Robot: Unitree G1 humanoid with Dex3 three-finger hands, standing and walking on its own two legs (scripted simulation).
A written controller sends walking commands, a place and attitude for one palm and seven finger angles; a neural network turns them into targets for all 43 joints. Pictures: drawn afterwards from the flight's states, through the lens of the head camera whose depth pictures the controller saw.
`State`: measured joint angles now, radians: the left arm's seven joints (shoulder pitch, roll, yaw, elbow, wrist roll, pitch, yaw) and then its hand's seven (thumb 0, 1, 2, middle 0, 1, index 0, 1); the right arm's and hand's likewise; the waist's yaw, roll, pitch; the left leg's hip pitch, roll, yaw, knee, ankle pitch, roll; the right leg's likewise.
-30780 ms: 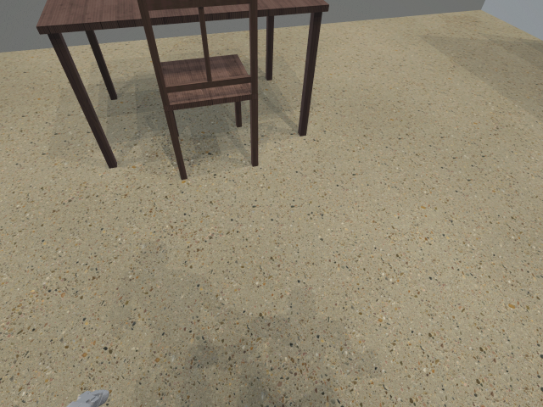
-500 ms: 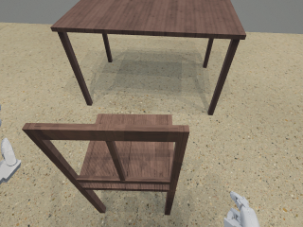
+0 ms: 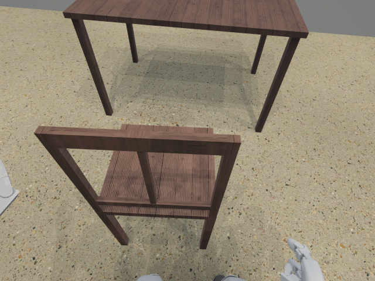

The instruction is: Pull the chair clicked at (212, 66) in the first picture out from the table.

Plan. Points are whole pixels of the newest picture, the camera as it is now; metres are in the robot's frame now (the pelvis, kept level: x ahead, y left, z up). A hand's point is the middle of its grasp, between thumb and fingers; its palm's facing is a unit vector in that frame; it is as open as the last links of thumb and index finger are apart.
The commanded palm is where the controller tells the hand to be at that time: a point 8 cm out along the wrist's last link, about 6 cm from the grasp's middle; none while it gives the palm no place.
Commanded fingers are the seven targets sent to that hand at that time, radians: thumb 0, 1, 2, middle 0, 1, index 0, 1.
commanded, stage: step back with the hand held close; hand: left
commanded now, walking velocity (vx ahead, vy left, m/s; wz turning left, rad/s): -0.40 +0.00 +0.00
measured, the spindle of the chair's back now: (148, 179) +0.37 +0.14 -0.08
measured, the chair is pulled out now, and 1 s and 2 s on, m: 0.66 0.66 0.66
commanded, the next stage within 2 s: stop stepping back and stand still in 1.12 s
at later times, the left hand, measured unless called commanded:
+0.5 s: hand out of the picture +0.19 +0.28 +0.18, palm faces +0.52 -0.67 -0.52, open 7.5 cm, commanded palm +0.12 +0.31 +0.19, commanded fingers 0.00 0.90 0.90 -0.20 -0.30 -0.20 -0.30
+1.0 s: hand out of the picture +0.18 +0.26 +0.19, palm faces +0.42 -0.79 -0.46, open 7.5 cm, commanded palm +0.12 +0.30 +0.19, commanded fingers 0.00 0.90 0.90 -0.20 -0.30 -0.20 -0.30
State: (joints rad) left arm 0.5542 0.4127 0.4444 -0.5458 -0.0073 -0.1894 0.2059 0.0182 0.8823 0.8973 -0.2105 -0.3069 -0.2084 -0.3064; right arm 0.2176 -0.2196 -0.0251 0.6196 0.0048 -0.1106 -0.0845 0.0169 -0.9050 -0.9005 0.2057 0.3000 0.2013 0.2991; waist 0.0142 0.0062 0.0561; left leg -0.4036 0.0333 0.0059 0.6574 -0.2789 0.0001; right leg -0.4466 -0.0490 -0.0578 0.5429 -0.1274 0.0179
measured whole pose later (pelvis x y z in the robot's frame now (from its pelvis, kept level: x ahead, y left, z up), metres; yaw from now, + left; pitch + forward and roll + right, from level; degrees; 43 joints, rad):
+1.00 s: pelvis -0.03 +0.00 +0.02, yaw -1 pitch +3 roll -3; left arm 0.57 0.40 0.48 -0.62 -0.04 -0.29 0.16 0.02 0.88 0.90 -0.21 -0.31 -0.21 -0.31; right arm 0.17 -0.14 -0.05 0.66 -0.02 -0.20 -0.04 0.02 -0.91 -0.90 0.21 0.30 0.20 0.30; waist 0.02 -0.01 0.07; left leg -0.29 0.11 0.08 0.55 -0.30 -0.01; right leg -0.42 0.00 -0.04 0.82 -0.37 -0.01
